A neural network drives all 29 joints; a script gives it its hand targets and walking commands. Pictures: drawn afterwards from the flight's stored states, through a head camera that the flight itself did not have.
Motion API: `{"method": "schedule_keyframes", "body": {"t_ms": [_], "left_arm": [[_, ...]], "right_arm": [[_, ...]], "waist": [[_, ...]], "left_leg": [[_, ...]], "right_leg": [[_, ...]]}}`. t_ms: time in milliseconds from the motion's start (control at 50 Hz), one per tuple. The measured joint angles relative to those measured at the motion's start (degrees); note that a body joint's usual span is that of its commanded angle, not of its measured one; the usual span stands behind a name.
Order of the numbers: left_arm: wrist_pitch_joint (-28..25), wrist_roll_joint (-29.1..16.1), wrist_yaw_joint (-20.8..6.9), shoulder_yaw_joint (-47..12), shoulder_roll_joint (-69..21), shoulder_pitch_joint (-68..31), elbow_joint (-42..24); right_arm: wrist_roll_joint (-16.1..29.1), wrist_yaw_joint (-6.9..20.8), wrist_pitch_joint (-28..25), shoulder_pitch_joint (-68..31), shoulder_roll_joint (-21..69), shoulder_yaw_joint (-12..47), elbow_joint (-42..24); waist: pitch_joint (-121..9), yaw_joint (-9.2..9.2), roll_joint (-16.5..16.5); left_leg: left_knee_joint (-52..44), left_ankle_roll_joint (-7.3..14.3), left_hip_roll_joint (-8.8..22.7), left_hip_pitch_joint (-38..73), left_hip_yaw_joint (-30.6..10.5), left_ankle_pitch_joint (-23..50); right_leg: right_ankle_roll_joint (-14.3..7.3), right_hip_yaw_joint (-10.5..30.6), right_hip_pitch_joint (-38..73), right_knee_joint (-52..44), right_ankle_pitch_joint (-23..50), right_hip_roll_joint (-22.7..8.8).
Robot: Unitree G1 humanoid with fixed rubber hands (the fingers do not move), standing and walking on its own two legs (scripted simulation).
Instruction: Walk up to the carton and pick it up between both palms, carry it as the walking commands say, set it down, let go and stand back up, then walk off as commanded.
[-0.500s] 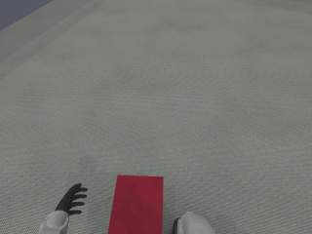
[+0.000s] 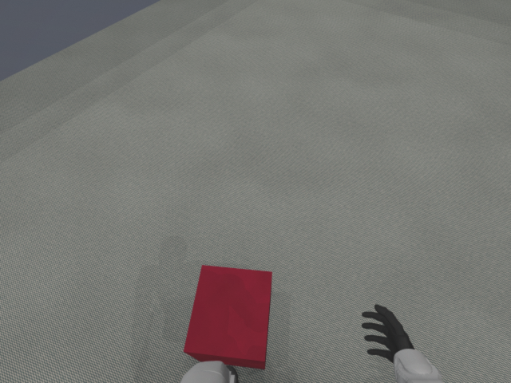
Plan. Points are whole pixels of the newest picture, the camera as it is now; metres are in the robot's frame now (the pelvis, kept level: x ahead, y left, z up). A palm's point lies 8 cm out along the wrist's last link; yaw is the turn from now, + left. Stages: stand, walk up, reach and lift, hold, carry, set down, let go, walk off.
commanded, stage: walk off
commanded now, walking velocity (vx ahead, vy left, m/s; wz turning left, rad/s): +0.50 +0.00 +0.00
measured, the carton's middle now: (234, 318) +0.33 +0.15 -0.64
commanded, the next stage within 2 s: none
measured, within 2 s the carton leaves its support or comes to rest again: neither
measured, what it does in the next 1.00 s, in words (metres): walks ahead: right foot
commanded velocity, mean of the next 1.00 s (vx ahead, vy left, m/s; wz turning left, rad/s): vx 0.50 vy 0.00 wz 0.00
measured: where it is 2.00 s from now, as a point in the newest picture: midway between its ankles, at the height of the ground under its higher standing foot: (282, 260)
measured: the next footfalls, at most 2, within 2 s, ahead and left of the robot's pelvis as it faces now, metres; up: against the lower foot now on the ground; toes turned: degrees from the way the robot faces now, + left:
right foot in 0.44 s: +0.39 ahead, -0.13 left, +0.00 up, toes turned -8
left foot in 1.06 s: +0.34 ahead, +0.11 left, +0.00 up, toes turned +9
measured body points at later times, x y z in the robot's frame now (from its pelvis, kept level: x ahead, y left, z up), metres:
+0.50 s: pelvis +0.25 -0.04 -0.01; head +0.30 -0.05 +0.44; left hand +0.42 +0.20 -0.13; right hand +0.17 -0.26 -0.16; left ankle +0.01 +0.12 -0.65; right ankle +0.35 -0.12 -0.74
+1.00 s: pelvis +0.31 -0.04 +0.02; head +0.32 -0.06 +0.46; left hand +0.17 +0.15 -0.12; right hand +0.48 -0.23 -0.13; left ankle +0.27 +0.11 -0.69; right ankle +0.35 -0.12 -0.74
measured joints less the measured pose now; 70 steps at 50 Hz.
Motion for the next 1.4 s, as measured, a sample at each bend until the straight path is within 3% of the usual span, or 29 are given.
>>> {"method": "schedule_keyframes", "body": {"t_ms": [40,60,120,180,240,320,440,460,500,540,620,720,820,980,1080,1120,1160,1200,1300,1400], "left_arm": [[0.4,-0.7,0.1,0.0,0.0,0.5,0.4],[0.7,-1.1,0.0,0.0,0.1,-0.2,0.4],[1.0,-1.0,-0.1,0.6,1.1,-4.2,-1.1],[1.2,-0.3,-0.7,1.7,2.9,-10.1,-3.6],[2.1,0.2,-1.7,2.5,4.4,-16.1,-6.3],[2.6,0.1,-2.8,2.4,4.6,-23.2,-9.5],[1.6,0.5,-2.6,1.8,3.9,-28.5,-11.5],[0.9,0.8,-2.2,2.0,4.0,-28.6,-11.0],[-0.2,1.2,-1.6,1.8,4.4,-26.9,-10.4],[-1.0,1.2,-1.2,1.9,4.7,-23.6,-8.6],[-1.3,0.9,-0.5,1.8,5.1,-14.5,-3.7],[-1.6,-0.5,-0.1,0.7,3.2,-3.7,1.0],[-1.5,-0.5,-0.1,-0.2,-0.5,2.8,2.5],[-0.2,0.0,0.6,0.4,-3.1,3.1,1.0],[1.3,0.3,0.7,1.5,-1.6,0.5,0.3],[2.0,0.1,0.6,2.1,-0.9,-0.5,0.2],[2.6,-0.2,0.4,2.6,-0.4,-1.3,-0.3],[3.3,0.0,0.0,3.1,0.7,-3.8,-1.1],[2.6,0.6,-2.2,4.3,3.1,-12.6,-5.7],[3.3,0.5,-3.1,4.4,4.2,-20.2,-8.4]], "right_arm": [[-0.6,-0.7,-1.4,-0.3,0.7,0.1,-0.2],[-1.0,-1.0,-2.0,0.3,1.0,0.1,0.0],[-0.8,-1.4,-2.7,6.1,0.6,-0.4,2.2],[-0.4,-1.7,-2.8,13.5,-0.3,-0.9,5.6],[0.1,-2.1,-3.2,20.5,-0.7,-1.0,8.9],[0.1,-1.9,-3.4,26.6,-0.5,-0.9,11.3],[0.2,-1.8,-2.8,29.3,0.2,-1.0,12.1],[0.2,-1.8,-2.5,28.4,1.0,-1.1,12.4],[1.0,-1.8,-2.4,25.7,1.6,-1.3,10.9],[1.6,-2.1,-2.9,22.4,0.8,-1.8,8.7],[1.3,-1.8,-2.1,13.9,-2.1,-2.6,5.1],[0.7,-0.9,0.6,5.8,-3.2,-2.4,2.7],[0.4,-0.3,2.6,3.4,-2.4,-1.9,2.8],[0.3,-0.4,2.6,5.2,1.0,-0.8,3.7],[0.7,-0.9,1.3,6.8,2.7,-0.4,3.2],[0.8,-1.3,0.5,7.9,2.9,-0.3,3.2],[0.6,-2.0,-0.8,9.8,2.6,-0.4,3.4],[0.6,-2.7,-1.3,13.1,2.7,-0.5,4.7],[0.7,-2.8,-2.3,24.2,1.4,-1.1,9.3],[0.5,-2.6,-3.6,31.8,2.0,-0.5,11.3]], "waist": [[0.3,-0.52,-0.5],[0.7,-0.97,-1.1],[0.4,-2.95,-1.7],[-0.2,-5.39,-2.0],[-0.5,-7.26,-2.3],[0.1,-9.22,-2.0],[0.7,-11.17,-1.5],[0.3,-11.41,-2.5],[0.2,-10.87,-3.7],[0.1,-9.52,-3.7],[0.3,-6.29,-3.1],[-0.1,-3.24,-2.9],[-1.4,-0.82,-0.4],[-3.4,-0.14,0.3],[-4.0,-0.78,-1.6],[-4.0,-1.48,-1.7],[-4.1,-2.96,-0.8],[-3.8,-4.38,-1.9],[-3.6,-6.73,-1.9],[-2.9,-9.35,-2.1]], "left_leg": [[-4.6,2.0,-1.3,3.5,1.1,5.8],[-2.9,2.5,-1.6,3.7,1.5,6.0],[-2.4,2.5,-1.9,7.3,1.9,0.3],[-6.7,1.8,-2.3,12.3,2.0,-0.3],[-10.6,1.7,-2.7,16.8,2.0,-0.8],[-13.8,0.6,-2.7,21.8,2.1,-2.5],[-10.4,-2.1,-0.8,26.8,2.5,-8.4],[-5.2,-1.5,-0.6,26.1,2.7,-8.3],[17.6,0.1,-1.9,20.0,-2.2,-11.8],[32.7,1.6,-3.2,14.9,-5.8,-10.9],[37.6,2.0,-4.1,7.6,-8.2,-6.8],[34.1,0.3,-2.1,3.4,-7.8,-4.0],[29.1,-1.2,-0.6,2.8,-6.9,-0.4],[16.7,-1.7,-0.5,4.0,-2.8,-3.0],[6.1,-0.9,-1.5,6.7,0.0,-7.9],[-1.3,-0.2,-1.7,10.1,1.1,-6.2],[-7.7,1.3,-1.4,13.6,0.5,-4.8],[-7.1,2.3,-2.2,13.8,1.0,-0.6],[-13.1,2.9,-2.9,19.0,1.3,-0.3],[-17.1,2.7,-3.2,23.3,1.6,-1.0]], "right_leg": [[0.4,0.7,-2.4,8.9,-4.5,-1.2],[-0.1,1.6,-5.6,18.1,-6.8,-1.9],[-1.2,4.2,-16.9,42.1,-6.9,-1.8],[-0.7,3.9,-25.6,47.3,-2.4,-3.2],[0.2,3.6,-32.0,43.4,2.1,-4.6],[1.0,2.4,-34.1,28.3,8.9,-4.9],[-2.0,-0.2,-28.0,15.2,11.5,-2.2],[-2.9,-0.5,-28.1,15.8,12.7,-3.0],[-4.0,-1.2,-27.4,15.7,11.3,-4.0],[-4.3,-1.7,-25.2,12.5,11.1,-3.8],[-4.2,-1.4,-21.0,6.8,12.3,-2.8],[-4.2,-1.0,-17.0,1.8,13.5,-2.1],[-3.8,-0.9,-13.1,-2.0,14.6,-0.4],[-3.3,-0.2,-9.9,-4.3,15.0,0.4],[-2.5,0.5,-10.9,-1.7,13.1,-0.3],[-2.1,0.7,-12.2,1.6,10.9,-0.2],[-2.0,0.4,-15.5,10.3,3.0,0.1],[-1.7,2.6,-21.1,22.6,-2.4,-0.7],[0.1,5.0,-33.5,38.6,6.3,-2.8],[1.5,4.2,-39.7,37.6,14.6,-4.8]]}}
